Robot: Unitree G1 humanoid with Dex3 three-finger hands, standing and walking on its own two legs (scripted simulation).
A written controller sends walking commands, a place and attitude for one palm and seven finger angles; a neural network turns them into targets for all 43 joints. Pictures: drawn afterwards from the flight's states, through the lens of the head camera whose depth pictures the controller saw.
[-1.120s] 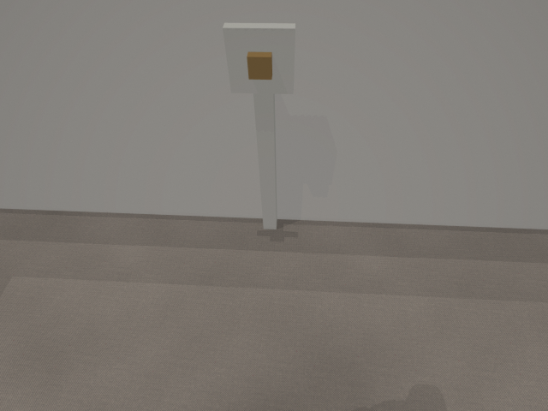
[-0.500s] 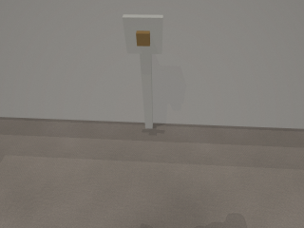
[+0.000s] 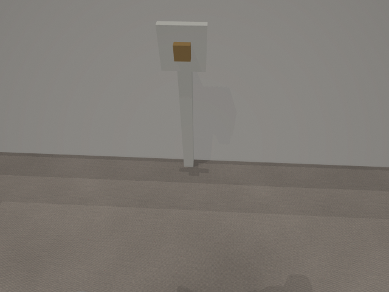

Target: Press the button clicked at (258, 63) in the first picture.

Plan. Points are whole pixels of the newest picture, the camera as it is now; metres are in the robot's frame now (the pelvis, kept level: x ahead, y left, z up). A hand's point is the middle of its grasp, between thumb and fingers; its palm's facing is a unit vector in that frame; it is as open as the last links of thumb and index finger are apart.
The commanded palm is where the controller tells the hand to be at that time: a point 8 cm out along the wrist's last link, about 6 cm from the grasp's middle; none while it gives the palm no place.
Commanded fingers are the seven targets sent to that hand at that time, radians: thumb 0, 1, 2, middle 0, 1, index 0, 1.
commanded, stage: take the last steps up to it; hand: left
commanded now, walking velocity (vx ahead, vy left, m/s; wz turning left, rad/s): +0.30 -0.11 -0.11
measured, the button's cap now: (182, 51) +0.89 +0.09 +0.03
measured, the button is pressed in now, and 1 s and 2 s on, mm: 0 0 0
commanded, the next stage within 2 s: come to a stop and stand still in 1.12 s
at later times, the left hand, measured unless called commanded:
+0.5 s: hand out of the picture +0.03 +0.15 -0.20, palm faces +0.05 -0.99 -0.16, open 7.4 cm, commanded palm none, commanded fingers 0.00 0.90 0.90 -0.20 -0.30 -0.20 -0.30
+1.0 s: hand (163, 217) +0.34 +0.11 -0.17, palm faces -0.02 -0.97 -0.25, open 7.4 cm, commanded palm none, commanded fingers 0.00 0.90 0.90 -0.20 -0.30 -0.20 -0.30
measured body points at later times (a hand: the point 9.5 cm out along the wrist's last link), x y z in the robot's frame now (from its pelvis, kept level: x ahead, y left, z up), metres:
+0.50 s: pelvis +0.09 -0.02 -0.02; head +0.13 +0.00 +0.43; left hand +0.03 +0.20 -0.18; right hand +0.06 -0.23 -0.17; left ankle +0.05 +0.11 -0.71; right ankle +0.01 -0.11 -0.75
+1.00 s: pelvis +0.25 -0.08 -0.01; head +0.29 -0.10 +0.43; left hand +0.34 +0.16 -0.16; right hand +0.23 -0.31 -0.18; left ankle +0.19 +0.07 -0.68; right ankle +0.24 -0.18 -0.75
